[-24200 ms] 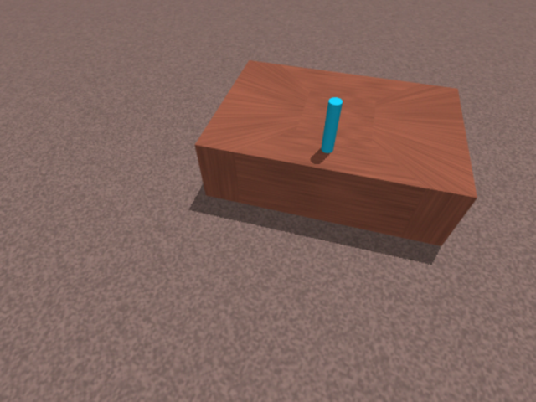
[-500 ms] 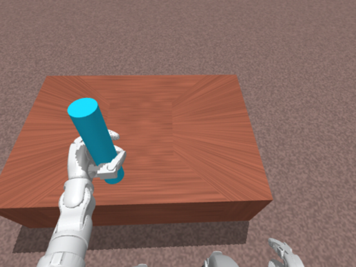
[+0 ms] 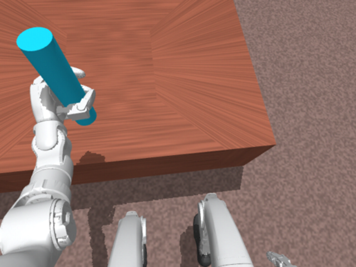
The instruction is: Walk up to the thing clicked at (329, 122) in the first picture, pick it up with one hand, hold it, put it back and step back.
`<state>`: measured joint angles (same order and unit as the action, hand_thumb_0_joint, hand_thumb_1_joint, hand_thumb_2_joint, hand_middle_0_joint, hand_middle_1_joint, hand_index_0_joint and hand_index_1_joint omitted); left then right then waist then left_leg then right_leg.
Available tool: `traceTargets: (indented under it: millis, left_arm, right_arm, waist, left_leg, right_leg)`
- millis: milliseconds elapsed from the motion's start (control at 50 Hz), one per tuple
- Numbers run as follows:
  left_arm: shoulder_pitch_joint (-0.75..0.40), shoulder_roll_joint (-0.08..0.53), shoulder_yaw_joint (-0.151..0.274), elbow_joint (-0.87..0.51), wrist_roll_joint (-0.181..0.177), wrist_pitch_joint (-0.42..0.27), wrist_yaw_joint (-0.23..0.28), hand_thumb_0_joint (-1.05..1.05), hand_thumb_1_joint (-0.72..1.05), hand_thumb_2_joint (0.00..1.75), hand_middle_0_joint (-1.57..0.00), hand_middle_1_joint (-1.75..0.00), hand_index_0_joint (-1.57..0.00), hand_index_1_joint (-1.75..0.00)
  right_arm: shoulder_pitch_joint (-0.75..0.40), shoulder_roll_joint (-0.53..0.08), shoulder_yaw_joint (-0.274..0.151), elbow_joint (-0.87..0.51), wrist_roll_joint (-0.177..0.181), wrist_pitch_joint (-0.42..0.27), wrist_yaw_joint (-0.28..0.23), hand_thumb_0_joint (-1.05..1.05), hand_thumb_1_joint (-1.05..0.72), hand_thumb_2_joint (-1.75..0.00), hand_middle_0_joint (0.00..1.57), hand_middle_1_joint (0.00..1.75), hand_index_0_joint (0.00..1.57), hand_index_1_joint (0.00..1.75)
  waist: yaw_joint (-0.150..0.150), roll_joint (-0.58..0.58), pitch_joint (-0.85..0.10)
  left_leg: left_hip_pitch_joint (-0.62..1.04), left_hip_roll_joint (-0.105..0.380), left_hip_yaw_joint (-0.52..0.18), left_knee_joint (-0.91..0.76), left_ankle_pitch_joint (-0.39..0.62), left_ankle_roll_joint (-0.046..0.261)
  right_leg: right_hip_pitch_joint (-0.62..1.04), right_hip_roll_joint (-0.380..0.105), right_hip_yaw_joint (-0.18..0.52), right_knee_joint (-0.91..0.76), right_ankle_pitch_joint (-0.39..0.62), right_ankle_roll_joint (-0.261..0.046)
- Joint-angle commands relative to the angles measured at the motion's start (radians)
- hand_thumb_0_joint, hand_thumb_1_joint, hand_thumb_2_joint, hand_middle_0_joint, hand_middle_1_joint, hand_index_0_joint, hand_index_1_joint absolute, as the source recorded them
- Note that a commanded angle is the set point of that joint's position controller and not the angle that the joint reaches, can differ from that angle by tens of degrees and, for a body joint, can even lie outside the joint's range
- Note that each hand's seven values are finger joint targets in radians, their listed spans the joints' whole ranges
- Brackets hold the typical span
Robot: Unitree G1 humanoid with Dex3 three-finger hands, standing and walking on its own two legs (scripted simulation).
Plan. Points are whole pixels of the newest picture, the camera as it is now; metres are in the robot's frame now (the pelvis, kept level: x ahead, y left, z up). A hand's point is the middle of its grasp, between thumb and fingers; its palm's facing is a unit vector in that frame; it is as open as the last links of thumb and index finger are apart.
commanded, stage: crouch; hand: left
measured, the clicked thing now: (66, 87) +0.49 +0.19 +0.04
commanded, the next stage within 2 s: lower in 0.70 s
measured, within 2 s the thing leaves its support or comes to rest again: neither
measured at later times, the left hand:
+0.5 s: hand (84, 103) +0.50 +0.19 -0.06, palm faces +0.17 -0.98 -0.03, open 7.0 cm
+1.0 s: hand (91, 106) +0.52 +0.19 -0.11, palm faces +0.17 -0.98 -0.05, open 7.0 cm
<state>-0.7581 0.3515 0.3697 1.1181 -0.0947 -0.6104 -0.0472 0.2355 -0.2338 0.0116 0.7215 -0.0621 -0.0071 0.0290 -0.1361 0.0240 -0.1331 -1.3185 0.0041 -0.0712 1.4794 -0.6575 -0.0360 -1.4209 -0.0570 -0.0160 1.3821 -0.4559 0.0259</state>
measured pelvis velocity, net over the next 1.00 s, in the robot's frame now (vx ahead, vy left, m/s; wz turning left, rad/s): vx -0.03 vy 0.00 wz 0.00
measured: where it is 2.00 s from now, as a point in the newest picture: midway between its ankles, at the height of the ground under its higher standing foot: (171, 263)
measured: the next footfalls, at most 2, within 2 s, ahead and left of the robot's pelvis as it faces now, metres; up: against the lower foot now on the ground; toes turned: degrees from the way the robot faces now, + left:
none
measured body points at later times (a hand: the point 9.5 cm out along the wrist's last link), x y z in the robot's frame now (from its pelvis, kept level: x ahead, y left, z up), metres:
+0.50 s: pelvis -0.02 +0.00 -0.06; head +0.18 +0.03 +0.34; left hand +0.49 +0.24 -0.06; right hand +0.03 -0.26 -0.18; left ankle +0.01 +0.14 -0.58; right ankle +0.09 -0.14 -0.58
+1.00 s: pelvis -0.03 +0.00 -0.10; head +0.19 +0.03 +0.29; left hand +0.50 +0.24 -0.10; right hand +0.00 -0.26 -0.22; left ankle +0.01 +0.14 -0.58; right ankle +0.09 -0.14 -0.58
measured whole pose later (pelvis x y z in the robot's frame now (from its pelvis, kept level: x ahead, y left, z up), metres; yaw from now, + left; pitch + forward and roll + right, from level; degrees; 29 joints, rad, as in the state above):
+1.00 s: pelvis -0.03 +0.00 -0.10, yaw +0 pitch +36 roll -3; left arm -0.98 0.49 0.44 1.22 0.00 -0.53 -0.02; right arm 0.24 -0.27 0.06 0.68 -0.07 0.00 0.04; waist -0.22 0.03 -0.15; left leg -1.75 -0.03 -0.09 1.84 -0.72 -0.04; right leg -1.85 -0.07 -0.01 1.71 -0.49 0.03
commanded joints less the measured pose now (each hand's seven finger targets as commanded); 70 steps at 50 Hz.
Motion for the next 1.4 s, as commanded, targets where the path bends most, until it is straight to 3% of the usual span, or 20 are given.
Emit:
traceTargets:
  millis: [0,100,160,180,260,300,400,460,600,800,920,1000,1040,1080,1140,1160,1200,1260,1360,1380]
  left_arm:
    - [-0.368,0.234,0.069,-0.231,-0.002,-0.09,0.008,0.0,0.43,1.23,-1.36,-1.38,-1.36,-1.38]
    - [-0.467,0.306,0.106,-0.292,0.012,-0.121,0.02,0.0,0.45,1.23,-1.35,-1.38,-1.36,-1.37]
    - [-0.495,0.286,0.079,-0.266,0.027,-0.127,0.026,0.0,0.44,1.22,-1.32,-1.35,-1.33,-1.35]
    - [-0.57,0.316,0.071,-0.344,0.035,-0.134,0.03,0.0,0.44,1.22,-1.33,-1.35,-1.33,-1.35]
    - [-0.578,0.312,0.043,-0.311,0.051,-0.11,0.008,0.0,0.44,1.24,-1.33,-1.36,-1.33,-1.37]
    - [-0.562,0.295,0.041,-0.27,0.046,-0.089,0.002,0.0,0.44,1.25,-1.34,-1.37,-1.34,-1.38]
    - [-0.555,0.26,0.041,-0.2,0.026,-0.05,0.014,0.0,0.39,1.28,-1.36,-1.4,-1.36,-1.41]
    - [-0.567,0.298,0.065,-0.18,0.039,-0.045,0.037,0.0,0.38,1.28,-1.37,-1.41,-1.37,-1.42]
    - [-0.652,0.376,0.09,-0.254,0.059,-0.063,0.039,0.0,0.42,1.29,-1.36,-1.4,-1.36,-1.41]
    - [-0.695,0.386,0.082,-0.239,0.074,-0.024,0.024,0.0,0.41,1.25,-1.34,-1.39,-1.34,-1.4]
    - [-0.652,0.343,0.076,-0.127,0.071,-0.012,0.031,0.0,0.43,1.28,-1.38,-1.43,-1.38,-1.43]
    - [-0.706,0.409,0.089,-0.154,0.093,-0.04,0.031,0.0,0.45,1.32,-1.42,-1.48,-1.42,-1.48]
    - [-0.682,0.393,0.083,-0.088,0.096,-0.046,0.031,0.0,0.5,1.33,-1.4,-1.47,-1.4,-1.47]
    - [-0.785,0.461,0.104,-0.226,0.106,-0.066,0.037,0.0,0.5,1.32,-1.38,-1.45,-1.39,-1.46]
    - [-0.821,0.453,0.093,-0.244,0.104,-0.06,0.027,0.0,0.52,1.31,-1.35,-1.43,-1.36,-1.43]
    - [-0.778,0.443,0.092,-0.173,0.102,-0.05,0.022,0.0,0.49,1.29,-1.34,-1.41,-1.35,-1.42]
    - [-0.834,0.477,0.103,-0.25,0.104,-0.048,0.025,0.0,0.47,1.29,-1.34,-1.4,-1.33,-1.41]
    - [-0.82,0.43,0.086,-0.218,0.106,-0.03,0.035,0.0,0.44,1.27,-1.32,-1.38,-1.32,-1.39]
    - [-0.783,0.396,0.074,-0.131,0.111,-0.01,0.041,0.0,0.47,1.29,-1.35,-1.41,-1.35,-1.42]
    - [-0.782,0.426,0.089,-0.134,0.116,-0.008,0.043,0.0,0.46,1.29,-1.36,-1.42,-1.36,-1.42]
  right_arm:
    - [0.141,-0.191,-0.058,-0.071,0.003,-0.015,-0.007,0.0,-0.92,-0.9,0.2,0.3,0.2,0.3]
    - [0.147,-0.193,-0.052,-0.063,-0.001,-0.016,-0.002,0.0,-0.91,-0.9,0.2,0.3,0.2,0.3]
    - [0.14,-0.196,-0.05,-0.06,-0.01,-0.014,0.001,0.0,-0.92,-0.91,0.2,0.3,0.2,0.3]
    - [0.147,-0.192,-0.05,-0.06,-0.013,-0.015,0.0,0.0,-0.92,-0.91,0.2,0.3,0.2,0.3]
    - [0.159,-0.2,-0.044,-0.059,-0.015,-0.012,0.0,0.0,-0.92,-0.91,0.2,0.3,0.2,0.3]
    - [0.173,-0.206,-0.041,-0.053,-0.015,-0.011,0.001,0.0,-0.92,-0.91,0.2,0.3,0.2,0.3]
    - [0.168,-0.217,-0.042,-0.056,-0.007,-0.008,0.002,0.0,-0.92,-0.91,0.2,0.3,0.2,0.3]
    - [0.167,-0.219,-0.043,-0.058,-0.006,-0.009,0.0,0.0,-0.92,-0.91,0.2,0.3,0.2,0.3]
    - [0.177,-0.213,-0.028,-0.064,-0.01,-0.012,0.001,0.0,-0.92,-0.91,0.2,0.3,0.2,0.3]
    - [0.2,-0.218,-0.022,-0.077,-0.011,-0.003,-0.001,0.0,-0.93,-0.91,0.2,0.3,0.2,0.3]
    - [0.196,-0.227,-0.016,-0.065,-0.013,-0.005,0.0,0.0,-0.92,-0.9,0.2,0.3,0.2,0.3]
    - [0.203,-0.229,-0.011,-0.07,-0.021,-0.009,0.006,0.0,-0.91,-0.9,0.2,0.3,0.2,0.3]
    - [0.2,-0.242,-0.017,-0.075,-0.024,-0.009,0.008,0.0,-0.91,-0.9,0.2,0.3,0.2,0.3]
    - [0.213,-0.246,-0.018,-0.072,-0.032,-0.005,0.011,0.0,-0.91,-0.9,0.2,0.3,0.2,0.3]
    - [0.223,-0.246,-0.01,-0.077,-0.033,-0.003,0.011,0.0,-0.91,-0.9,0.2,0.3,0.2,0.3]
    - [0.228,-0.26,-0.016,-0.057,-0.033,0.001,0.011,0.0,-0.92,-0.91,0.2,0.3,0.2,0.3]
    - [0.22,-0.249,-0.008,-0.068,-0.033,0.002,0.011,0.0,-0.92,-0.91,0.2,0.3,0.2,0.3]
    - [0.216,-0.262,-0.016,-0.066,-0.034,0.01,0.013,0.0,-0.92,-0.91,0.2,0.3,0.2,0.3]
    - [0.225,-0.262,-0.015,-0.06,-0.034,0.013,0.015,0.0,-0.91,-0.9,0.2,0.3,0.2,0.3]
    - [0.216,-0.263,-0.013,-0.069,-0.033,0.012,0.014,0.0,-0.91,-0.9,0.2,0.3,0.2,0.3]
  waist:
    - [-0.01,0.004,-0.631]
    - [-0.013,0.066,-0.675]
    - [-0.022,0.142,-0.66]
    - [-0.019,0.181,-0.683]
    - [-0.031,0.233,-0.743]
    - [-0.035,0.23,-0.754]
    - [-0.053,0.192,-0.667]
    - [-0.059,0.139,-0.635]
    - [-0.06,0.152,-0.736]
    - [-0.078,0.195,-0.773]
    - [-0.106,0.141,-0.632]
    - [-0.102,0.149,-0.683]
    - [-0.106,0.149,-0.677]
    - [-0.092,0.235,-0.782]
    - [-0.1,0.273,-0.856]
    - [-0.101,0.264,-0.811]
    - [-0.092,0.297,-0.846]
    - [-0.106,0.303,-0.781]
    - [-0.137,0.205,-0.727]
    - [-0.131,0.186,-0.724]
  left_leg:
    - [0.074,-0.026,0.043,-0.15,0.326,0.044]
    - [0.079,-0.024,0.035,-0.103,0.312,0.04]
    - [0.1,-0.022,0.025,-0.091,0.28,0.03]
    - [0.108,-0.021,0.031,-0.085,0.267,0.029]
    - [0.147,-0.019,0.029,-0.064,0.325,0.021]
    - [0.143,-0.018,0.026,-0.043,0.371,0.019]
    - [0.074,-0.02,0.016,-0.032,0.3,0.023]
    - [-0.015,-0.025,0.023,-0.01,0.23,0.036]
    - [-0.06,-0.032,0.039,0.05,0.267,0.041]
    - [-0.074,-0.034,0.045,0.073,0.231,0.04]
    - [-0.196,-0.033,0.034,0.13,0.186,0.047]
    - [-0.234,-0.039,0.048,0.17,0.186,0.05]
    - [-0.234,-0.041,0.047,0.175,0.169,0.047]
    - [-0.167,-0.04,0.044,0.185,0.211,0.036]
    - [-0.139,-0.044,0.051,0.215,0.267,0.031]
    - [-0.15,-0.044,0.045,0.214,0.255,0.03]
    - [-0.141,-0.042,0.049,0.229,0.265,0.03]
    - [-0.151,-0.042,0.037,0.222,0.22,0.026]
    - [-0.285,-0.049,0.046,0.271,0.179,0.043]
    - [-0.304,-0.05,0.049,0.281,0.167,0.048]
  right_leg:
    - [0.532,0.022,-0.001,-0.082,0.293,-0.057]
    - [0.43,0.023,-0.005,-0.025,0.246,-0.063]
    - [0.315,0.024,-0.012,0.005,0.178,-0.07]
    - [0.308,0.026,-0.008,0.005,0.167,-0.071]
    - [0.284,0.026,-0.014,0.032,0.208,-0.077]
    - [0.265,0.024,-0.019,0.05,0.241,-0.08]
    - [0.197,0.019,-0.03,0.067,0.178,-0.075]
    - [0.201,0.016,-0.025,0.071,0.138,-0.067]
    - [0.235,0.012,-0.005,0.125,0.2,-0.066]
    - [0.2,0.01,-0.011,0.146,0.159,-0.066]
    - [0.064,0.007,-0.026,0.198,0.108,-0.063]
    - [0.088,0.005,-0.013,0.23,0.123,-0.06]
    - [0.054,0.005,-0.019,0.243,0.102,-0.059]
    - [0.047,0.005,-0.022,0.278,0.131,-0.065]
    - [0.078,0.0,-0.02,0.308,0.195,-0.066]
    - [0.042,-0.001,-0.024,0.316,0.175,-0.068]
    - [0.03,-0.001,-0.022,0.333,0.179,-0.067]
    - [-0.046,-0.005,-0.04,0.344,0.122,-0.069]
    - [-0.031,-0.006,-0.037,0.349,0.112,-0.057]
    - [-0.03,-0.006,-0.035,0.35,0.103,-0.055]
